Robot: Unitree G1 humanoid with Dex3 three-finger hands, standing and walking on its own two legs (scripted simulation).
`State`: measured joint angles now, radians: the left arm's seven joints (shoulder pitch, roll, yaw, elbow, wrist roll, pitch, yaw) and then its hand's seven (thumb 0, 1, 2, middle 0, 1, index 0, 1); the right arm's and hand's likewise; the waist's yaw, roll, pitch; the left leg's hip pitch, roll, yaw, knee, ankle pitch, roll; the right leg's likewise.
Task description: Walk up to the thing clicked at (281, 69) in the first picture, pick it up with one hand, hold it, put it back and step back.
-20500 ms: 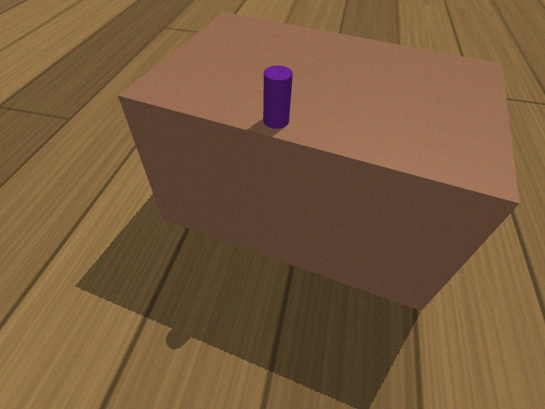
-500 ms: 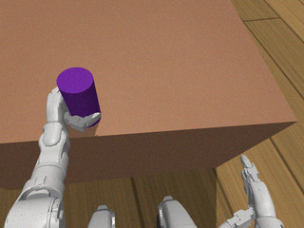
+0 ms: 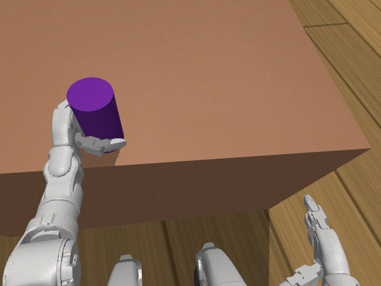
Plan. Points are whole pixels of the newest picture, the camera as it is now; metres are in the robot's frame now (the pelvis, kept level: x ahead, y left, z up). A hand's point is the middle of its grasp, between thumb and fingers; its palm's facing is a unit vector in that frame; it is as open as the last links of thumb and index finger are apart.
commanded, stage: open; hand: left
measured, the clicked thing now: (99, 119) +0.45 +0.14 +0.04
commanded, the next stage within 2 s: withdraw in 0.28 s
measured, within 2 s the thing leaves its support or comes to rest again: neither
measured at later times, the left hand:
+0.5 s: hand (98, 123) +0.45 +0.14 +0.03, palm faces +0.00 -1.00 +0.01, open 15.9 cm
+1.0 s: hand (55, 79) +0.47 +0.19 +0.13, palm faces -0.04 -0.99 -0.10, open 16.8 cm
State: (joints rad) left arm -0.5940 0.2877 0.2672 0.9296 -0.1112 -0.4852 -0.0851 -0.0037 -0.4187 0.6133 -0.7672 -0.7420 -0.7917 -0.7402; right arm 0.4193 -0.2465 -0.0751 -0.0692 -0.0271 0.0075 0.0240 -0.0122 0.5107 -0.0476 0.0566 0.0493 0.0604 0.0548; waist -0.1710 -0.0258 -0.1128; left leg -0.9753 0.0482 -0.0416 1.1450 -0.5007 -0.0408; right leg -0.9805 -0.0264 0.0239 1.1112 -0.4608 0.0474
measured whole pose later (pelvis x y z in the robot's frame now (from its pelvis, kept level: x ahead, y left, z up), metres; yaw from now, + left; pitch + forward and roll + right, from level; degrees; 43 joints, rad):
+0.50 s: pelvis +0.00 +0.00 +0.00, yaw +0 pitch +19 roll -1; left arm -0.61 0.29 0.27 0.93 -0.09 -0.47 -0.09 -0.01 -0.46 0.11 -0.34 -0.19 -0.32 -0.19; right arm 0.42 -0.25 -0.08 -0.06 -0.03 0.01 0.02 -0.01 0.52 -0.05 0.06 0.05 0.06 0.06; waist -0.18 -0.03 -0.12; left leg -0.99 0.05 -0.04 1.16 -0.50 -0.04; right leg -1.00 -0.03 0.03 1.12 -0.46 0.05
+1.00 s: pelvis +0.01 +0.01 +0.03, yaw -1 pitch +14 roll -1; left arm -0.70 0.44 0.28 0.90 -0.09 -0.17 -0.24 -0.01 -0.45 0.07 -0.14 -0.09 -0.14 -0.08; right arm 0.39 -0.23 -0.03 0.14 0.02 0.04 0.00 -0.01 0.54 -0.05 0.06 0.05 0.06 0.06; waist -0.11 0.01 -0.12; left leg -0.75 0.05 -0.01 0.96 -0.45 -0.03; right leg -0.76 -0.03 0.04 0.92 -0.40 0.06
